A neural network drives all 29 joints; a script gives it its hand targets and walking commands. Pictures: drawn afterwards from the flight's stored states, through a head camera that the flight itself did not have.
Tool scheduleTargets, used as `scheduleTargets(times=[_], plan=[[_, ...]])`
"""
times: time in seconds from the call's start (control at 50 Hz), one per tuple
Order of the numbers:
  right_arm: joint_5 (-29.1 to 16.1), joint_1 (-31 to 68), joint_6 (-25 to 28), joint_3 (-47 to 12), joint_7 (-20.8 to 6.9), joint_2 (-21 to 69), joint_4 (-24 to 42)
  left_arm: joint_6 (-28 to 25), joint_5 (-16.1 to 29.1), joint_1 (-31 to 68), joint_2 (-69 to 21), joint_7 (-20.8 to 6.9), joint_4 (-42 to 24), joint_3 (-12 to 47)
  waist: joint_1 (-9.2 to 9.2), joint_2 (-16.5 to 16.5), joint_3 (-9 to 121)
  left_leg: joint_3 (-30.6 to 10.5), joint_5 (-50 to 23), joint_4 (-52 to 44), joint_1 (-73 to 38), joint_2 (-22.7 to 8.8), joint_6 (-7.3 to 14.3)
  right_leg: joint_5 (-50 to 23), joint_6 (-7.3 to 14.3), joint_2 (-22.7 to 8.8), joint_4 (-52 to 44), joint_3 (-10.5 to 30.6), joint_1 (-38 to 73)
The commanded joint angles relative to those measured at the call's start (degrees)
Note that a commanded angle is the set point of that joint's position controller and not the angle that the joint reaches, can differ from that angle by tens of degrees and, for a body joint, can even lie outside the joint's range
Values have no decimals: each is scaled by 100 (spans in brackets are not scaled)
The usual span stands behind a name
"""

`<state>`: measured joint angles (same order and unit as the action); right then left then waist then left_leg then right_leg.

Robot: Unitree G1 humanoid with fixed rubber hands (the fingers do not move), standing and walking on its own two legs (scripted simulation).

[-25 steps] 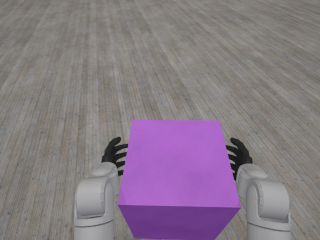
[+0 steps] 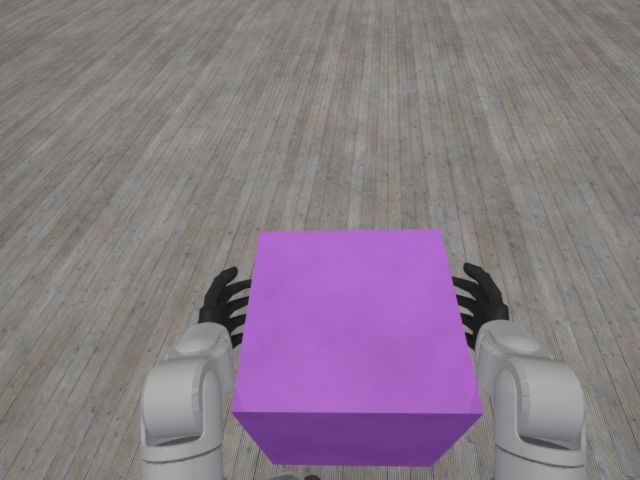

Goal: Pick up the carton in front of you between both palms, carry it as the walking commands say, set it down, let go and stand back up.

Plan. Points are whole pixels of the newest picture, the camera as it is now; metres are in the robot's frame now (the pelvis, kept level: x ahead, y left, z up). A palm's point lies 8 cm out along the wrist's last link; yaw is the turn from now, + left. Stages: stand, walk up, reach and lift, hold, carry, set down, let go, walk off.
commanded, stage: carry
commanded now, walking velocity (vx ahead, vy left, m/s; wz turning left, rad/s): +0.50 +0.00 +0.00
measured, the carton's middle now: (350, 356) +0.27 +0.00 +0.02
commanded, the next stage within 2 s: none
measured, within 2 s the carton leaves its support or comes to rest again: neither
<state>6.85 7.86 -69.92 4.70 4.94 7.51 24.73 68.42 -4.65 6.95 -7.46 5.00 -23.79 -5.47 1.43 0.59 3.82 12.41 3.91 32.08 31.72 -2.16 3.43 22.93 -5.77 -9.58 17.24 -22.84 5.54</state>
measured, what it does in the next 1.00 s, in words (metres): walks ahead: left foot, then right foot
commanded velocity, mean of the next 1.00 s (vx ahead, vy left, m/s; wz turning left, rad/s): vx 0.50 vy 0.00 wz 0.00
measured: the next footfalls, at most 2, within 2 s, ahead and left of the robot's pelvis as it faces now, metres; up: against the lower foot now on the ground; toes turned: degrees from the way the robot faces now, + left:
left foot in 0.04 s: +0.21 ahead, +0.09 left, +0.00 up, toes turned +12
right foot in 0.56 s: +0.59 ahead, -0.09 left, +0.00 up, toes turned -9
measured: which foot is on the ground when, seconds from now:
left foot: up 0.00-0.02, down 0.04-0.58, up 0.60-1.00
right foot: down 0.00-0.04, up 0.06-0.54, down 0.56-1.00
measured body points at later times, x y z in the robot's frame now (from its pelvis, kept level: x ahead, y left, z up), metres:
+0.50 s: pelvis +0.35 +0.00 +0.00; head +0.34 +0.01 +0.45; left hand +0.61 +0.17 +0.09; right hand +0.63 -0.13 +0.09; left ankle +0.17 +0.08 -0.73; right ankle +0.52 -0.11 -0.71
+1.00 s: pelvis +0.68 +0.01 +0.01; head +0.68 +0.00 +0.46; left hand +0.95 +0.17 +0.10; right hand +0.96 -0.13 +0.09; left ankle +0.83 +0.15 -0.70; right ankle +0.55 -0.09 -0.73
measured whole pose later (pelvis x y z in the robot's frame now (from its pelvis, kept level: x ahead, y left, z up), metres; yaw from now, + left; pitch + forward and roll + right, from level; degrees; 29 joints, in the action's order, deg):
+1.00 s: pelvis +0.68 +0.01 +0.01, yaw +3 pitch +3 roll +1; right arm 6.2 6.9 -69.2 5.0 5.0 7.4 24.8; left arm 68.6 -5.5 7.0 -7.5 4.6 -23.7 -4.8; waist -0.2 0.6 4.7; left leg 9.6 2.5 31.2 32.5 -5.6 0.3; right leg 18.8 -0.3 -2.1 11.9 -12.2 3.7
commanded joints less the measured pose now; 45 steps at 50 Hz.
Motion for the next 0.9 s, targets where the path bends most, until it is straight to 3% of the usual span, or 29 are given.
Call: scheduleTargets(times=[0.0, 0.02, 0.04, 0.06, 0.08, 0.1, 0.12, 0.14, 0.18, 0.22, 0.3, 0.4, 0.44, 0.48, 0.5, 0.52, 0.54, 0.56, 0.58, 0.6, 0.64, 0.68, 0.74, 0.8, 0.88], plan=[[-2155, 2298, -21, -3983, -1274, 4816, 48, 165, 2233, 2418, -4671, -1554, -276, 3922, -191, -1455, 1207, 629, -409, -629, -1830, 729, 216, -6345, 402, -633, 1527, -57, 196], [-2166, 2359, -29, -3964, -1294, 4850, 56, 173, 2208, 2537, -4640, -1570, -257, 3927, -334, -1168, 1517, 501, -336, -957, -2982, 694, 217, -5540, 274, -480, 2618, -72, -412], [-2174, 2393, -63, -3940, -1317, 4900, 55, 173, 2165, 2637, -4606, -1577, -167, 3885, -425, -544, 1706, -772, 252, -792, -3989, -279, 229, -3097, 190, -442, 3794, 387, -1524], [-2128, 2445, -22, -3871, -1359, 4823, -199, 223, 2185, 2549, -4763, -1569, -176, 3950, -238, 1184, 2118, -3871, 198, -1309, -5382, -1996, 1332, 296, -58, 461, 5445, 904, -3579], [-2278, 2328, 9, -3941, -1403, 4989, -234, 185, 2133, 2576, -4746, -1565, -74, 3959, -296, 835, 2015, -4185, -177, -1919, -5218, -2082, 1507, 678, 76, 504, 6153, 1809, -4198], [-2353, 2490, 69, -4005, -1430, 5186, -174, 138, 2130, 2719, -4945, -1573, -91, 3986, -291, 702, 1784, -3408, -859, -1807, -4859, -1965, 1339, 461, 266, 205, 6208, 2102, -4389], [-2387, 2592, 125, -4038, -1446, 5402, -181, 86, 2154, 2850, -5125, -1587, -113, 4016, -274, 207, 1721, -2858, -1391, -1662, -4419, -1804, 1091, 127, 393, 31, 5837, 2246, -4279], [-2412, 2691, 174, -4057, -1458, 5558, -140, 34, 2189, 2879, -5283, -1588, -84, 4069, -232, 33, 1640, -2399, -1579, -1673, -4018, -1702, 879, -123, 468, -58, 5322, 2289, -4048], [-2454, 2638, 240, -4083, -1484, 5643, -103, -68, 2149, 2729, -5469, -1558, -16, 4104, -207, 266, 1764, -1861, -1016, -1915, -3720, -1514, 639, -521, 532, 2, 4698, 2135, -3745], [-2450, 2471, 278, -4070, -1530, 5596, -103, -149, 2073, 2512, -5519, -1504, 33, 4146, -218, 496, 1660, -1588, -856, -2120, -3783, -1402, 640, -799, 479, 87, 4116, 1942, -3950], [-2476, 2369, 280, -4033, -1585, 5336, 33, -187, 1999, 2462, -5405, -1395, -128, 4205, -223, 577, 1214, -1138, -1246, -2251, -3982, -1218, 582, -1411, 374, 205, 2877, 1608, -4426], [-2346, 2226, 109, -3866, -1515, 4857, 117, 21, 2050, 2477, -4989, -1352, -307, 4187, -252, 664, 665, -667, -1966, -2199, -3961, -1018, 419, -2218, 477, 483, 1622, 1191, -4185], [-2274, 2211, 29, -3808, -1484, 4733, 60, 120, 2076, 2515, -4846, -1372, -283, 4145, -270, 724, 489, -557, -2361, -2163, -3970, -1029, 334, -2409, 601, 608, 1258, 1026, -3884], [-2236, 2290, -38, -3775, -1472, 4661, 28, 195, 2106, 2555, -4766, -1392, -219, 4096, -228, 879, 633, -364, -3398, -1688, -4010, -1015, 185, -2388, 715, 801, 1034, 878, -3126], [-2244, 2354, -69, -3764, -1474, 4640, 26, 216, 2110, 2527, -4756, -1400, -160, 4063, -161, 957, 852, -187, -3798, -1123, -3956, -959, 86, -2204, 730, 985, 968, 708, -2492], [-2257, 2383, -95, -3773, -1476, 4626, 6, 226, 2105, 2536, -4766, -1410, -91, 4022, -62, 778, 1136, 85, -3651, -135, -3582, -765, -76, -1956, 720, 1170, 688, 530, -1469], [-2277, 2488, -104, -3786, -1480, 4596, -16, 235, 2097, 2548, -4758, -1428, -47, 3971, 61, 382, 1529, -37, -2265, 1081, -2558, -639, -201, -1505, 725, 568, 699, 1210, -163], [-2295, 2549, -147, -3881, -1474, 4712, 51, 202, 2024, 2594, -4679, -1455, 89, 3861, 35, -1077, 2247, -276, -316, 3055, -730, -37, -446, -406, 1612, -1309, 313, 4131, 1369], [-2272, 2569, -128, -3880, -1498, 4629, 16, 168, 2058, 2355, -4890, -1466, 278, 3913, 26, -1653, 2198, -956, 2108, 4142, 111, 466, -366, -1235, 1971, -1623, -506, 5379, 1206], [-2305, 2652, -74, -3946, -1503, 4917, -128, 127, 2098, 2452, -5056, -1483, 208, 3939, -8, -1243, 2060, -1355, 2060, 4665, 340, 5, -201, -2013, 1875, -1519, -316, 4556, 1015], [-2365, 2723, 77, -4028, -1520, 5299, -167, 4, 2150, 2666, -5441, -1506, 139, 4023, -60, -350, 1803, -1354, 1510, 4157, 290, -447, -117, -2968, 1490, -1162, -212, 3390, 201], [-2346, 2669, 207, -4075, -1504, 5543, -179, -94, 2223, 2752, -5609, -1539, 41, 4094, -89, -466, 1777, -1185, 1135, 3430, -48, -540, -192, -2389, 1194, -902, -465, 2710, -274], [-2242, 2401, 345, -4139, -1431, 5641, -174, -171, 2259, 2559, -5560, -1601, -23, 4102, -83, -742, 1582, -882, 841, 2537, 104, -511, -338, -2018, 1238, -750, -758, 2244, -376], [-2204, 2333, 370, -4194, -1366, 5524, -40, -177, 2257, 2445, -5356, -1622, -126, 4085, -78, -817, 1273, -618, 451, 1599, 438, -502, -468, -2312, 1297, -617, -879, 1938, -196], [-2288, 2378, 241, -4198, -1323, 5179, 230, -66, 2187, 2347, -4974, -1559, -291, 3991, -55, -836, 907, -352, -16, 459, 464, -374, -445, -2938, 1257, -475, -788, 1619, 31]])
